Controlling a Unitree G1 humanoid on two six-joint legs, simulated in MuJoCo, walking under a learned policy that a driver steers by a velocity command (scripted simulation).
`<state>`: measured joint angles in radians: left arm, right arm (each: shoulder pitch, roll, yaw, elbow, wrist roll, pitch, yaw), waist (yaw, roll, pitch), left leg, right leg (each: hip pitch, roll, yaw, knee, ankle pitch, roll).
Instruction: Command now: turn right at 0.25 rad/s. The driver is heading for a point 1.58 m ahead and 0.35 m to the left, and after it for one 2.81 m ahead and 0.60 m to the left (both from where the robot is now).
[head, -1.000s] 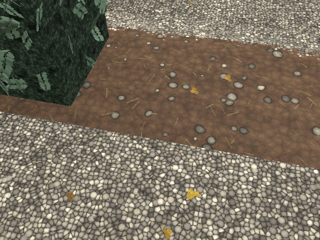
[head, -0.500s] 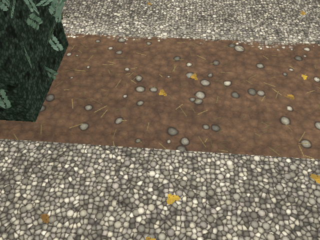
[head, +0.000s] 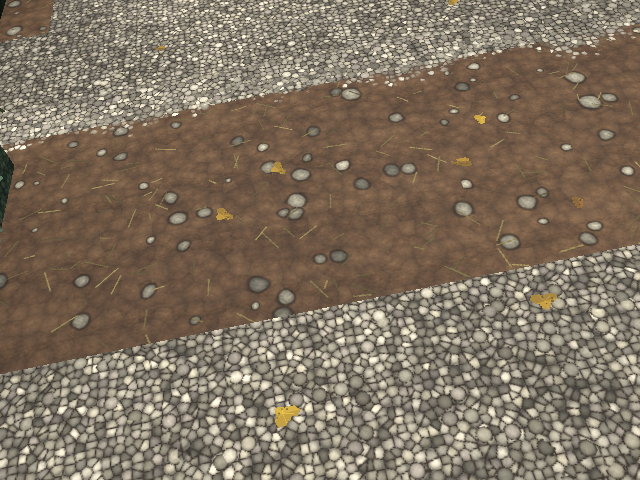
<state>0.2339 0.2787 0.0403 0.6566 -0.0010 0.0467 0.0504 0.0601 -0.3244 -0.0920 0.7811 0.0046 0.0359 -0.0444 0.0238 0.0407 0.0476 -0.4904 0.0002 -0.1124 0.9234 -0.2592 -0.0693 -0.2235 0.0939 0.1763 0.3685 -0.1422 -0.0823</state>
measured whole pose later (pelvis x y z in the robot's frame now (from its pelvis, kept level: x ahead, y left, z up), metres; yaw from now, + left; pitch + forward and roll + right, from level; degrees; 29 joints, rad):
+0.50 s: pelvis +0.01 +0.01 -0.01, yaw +12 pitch +2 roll +0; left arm 0.13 0.30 0.06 0.64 0.00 0.01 0.00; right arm 0.17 -0.33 -0.07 0.73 0.03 0.08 -0.04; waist -0.04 0.02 0.04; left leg -0.28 -0.04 -0.23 0.45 -0.20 -0.04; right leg -0.32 0.06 0.07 0.65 -0.37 0.03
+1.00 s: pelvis +0.02 +0.00 +0.00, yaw +25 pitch +2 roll +1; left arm 0.29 0.28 0.06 0.75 -0.03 0.00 -0.01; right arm 0.20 -0.29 -0.05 0.69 0.02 0.04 -0.02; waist 0.05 0.02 0.02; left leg -0.34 0.05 -0.02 0.66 -0.37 -0.01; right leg -0.13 -0.03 -0.12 0.31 -0.22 -0.05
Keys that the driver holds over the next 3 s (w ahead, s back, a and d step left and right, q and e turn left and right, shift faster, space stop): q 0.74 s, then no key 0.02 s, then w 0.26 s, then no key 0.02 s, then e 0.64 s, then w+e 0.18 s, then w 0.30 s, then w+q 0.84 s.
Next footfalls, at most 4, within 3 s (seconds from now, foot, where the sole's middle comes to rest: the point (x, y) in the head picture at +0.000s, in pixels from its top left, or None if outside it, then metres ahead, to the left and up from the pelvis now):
0.18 left None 0.04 0.17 -0.79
0.54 right None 0.07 -0.09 -0.79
1.10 left None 0.01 0.16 -0.79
1.54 right None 0.15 -0.01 -0.79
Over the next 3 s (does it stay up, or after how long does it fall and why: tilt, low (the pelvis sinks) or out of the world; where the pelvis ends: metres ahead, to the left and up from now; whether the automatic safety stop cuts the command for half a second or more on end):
stays up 0.68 0.17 -0.22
